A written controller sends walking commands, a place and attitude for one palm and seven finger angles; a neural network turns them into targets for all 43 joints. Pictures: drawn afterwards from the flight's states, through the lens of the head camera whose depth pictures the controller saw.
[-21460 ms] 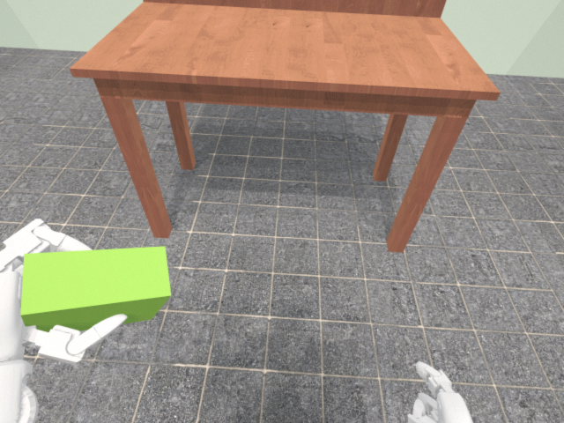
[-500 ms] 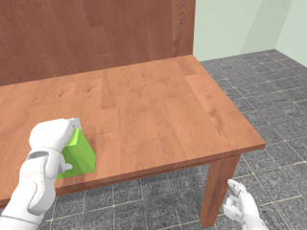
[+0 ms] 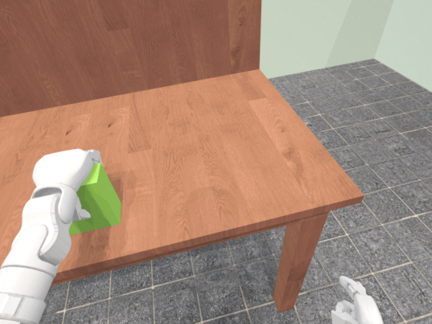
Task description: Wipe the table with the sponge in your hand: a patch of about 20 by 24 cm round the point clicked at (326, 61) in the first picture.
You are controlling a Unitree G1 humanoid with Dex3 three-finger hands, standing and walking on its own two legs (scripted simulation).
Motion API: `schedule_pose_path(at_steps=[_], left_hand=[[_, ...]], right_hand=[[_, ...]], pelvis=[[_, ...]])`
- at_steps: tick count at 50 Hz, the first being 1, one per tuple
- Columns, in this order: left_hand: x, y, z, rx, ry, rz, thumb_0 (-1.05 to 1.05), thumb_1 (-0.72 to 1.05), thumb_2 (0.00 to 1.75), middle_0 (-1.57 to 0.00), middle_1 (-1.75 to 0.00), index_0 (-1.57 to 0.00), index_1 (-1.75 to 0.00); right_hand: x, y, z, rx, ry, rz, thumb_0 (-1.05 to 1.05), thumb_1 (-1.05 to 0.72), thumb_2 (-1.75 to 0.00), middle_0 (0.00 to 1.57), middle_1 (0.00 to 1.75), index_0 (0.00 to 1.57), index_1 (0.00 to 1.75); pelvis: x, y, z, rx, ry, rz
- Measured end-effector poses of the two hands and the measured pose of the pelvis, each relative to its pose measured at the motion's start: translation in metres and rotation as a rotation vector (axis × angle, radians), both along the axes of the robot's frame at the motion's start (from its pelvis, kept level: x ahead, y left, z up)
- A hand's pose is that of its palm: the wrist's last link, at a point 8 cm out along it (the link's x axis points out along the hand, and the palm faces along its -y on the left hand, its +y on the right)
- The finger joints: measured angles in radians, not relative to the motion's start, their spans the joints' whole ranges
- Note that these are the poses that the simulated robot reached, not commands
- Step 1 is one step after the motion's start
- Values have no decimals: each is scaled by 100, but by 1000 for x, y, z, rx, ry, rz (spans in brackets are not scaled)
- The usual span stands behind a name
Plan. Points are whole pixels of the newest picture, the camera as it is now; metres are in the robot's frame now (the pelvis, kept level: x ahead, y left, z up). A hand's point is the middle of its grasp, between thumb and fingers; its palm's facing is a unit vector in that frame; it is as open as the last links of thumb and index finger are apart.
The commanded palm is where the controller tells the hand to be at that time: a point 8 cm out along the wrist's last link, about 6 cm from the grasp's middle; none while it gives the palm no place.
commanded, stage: wipe forward along the first lane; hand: left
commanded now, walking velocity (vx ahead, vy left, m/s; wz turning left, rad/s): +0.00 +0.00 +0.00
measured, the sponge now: (87, 207) +0.29 +0.31 +0.07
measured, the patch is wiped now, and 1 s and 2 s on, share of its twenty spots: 0.35 0.45 0.55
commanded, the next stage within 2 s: slide across to the middle lane in 1.00 s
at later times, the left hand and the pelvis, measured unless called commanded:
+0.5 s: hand (81, 170) +0.34 +0.33 +0.12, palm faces -0.08 +0.01 -1.00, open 9.8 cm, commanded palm +0.33 +0.32 +0.16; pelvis +0.00 +0.00 +0.00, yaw +0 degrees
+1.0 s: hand (81, 155) +0.39 +0.35 +0.12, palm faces -0.11 +0.02 -0.99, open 9.8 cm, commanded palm +0.38 +0.35 +0.16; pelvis +0.01 +0.02 +0.00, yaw -1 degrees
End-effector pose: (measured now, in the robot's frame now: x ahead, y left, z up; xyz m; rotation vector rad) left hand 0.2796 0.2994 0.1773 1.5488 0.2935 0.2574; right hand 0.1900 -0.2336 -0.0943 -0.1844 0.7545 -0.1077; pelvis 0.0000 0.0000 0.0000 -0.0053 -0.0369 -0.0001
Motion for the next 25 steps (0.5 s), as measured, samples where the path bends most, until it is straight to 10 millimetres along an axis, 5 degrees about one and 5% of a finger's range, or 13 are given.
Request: schedule_pose_path(at_steps=[25], left_hand=[[49, 19, 1, 22, 55, -4, 1, -53, 111, -80, -135, -80, -134]], right_hand=[[-45, -11, -19, -9, 129, -83, 1, -91, -90, 20, 30, 20, 30]], pelvis=[[-3, 5, -4, -5, 60, -6]])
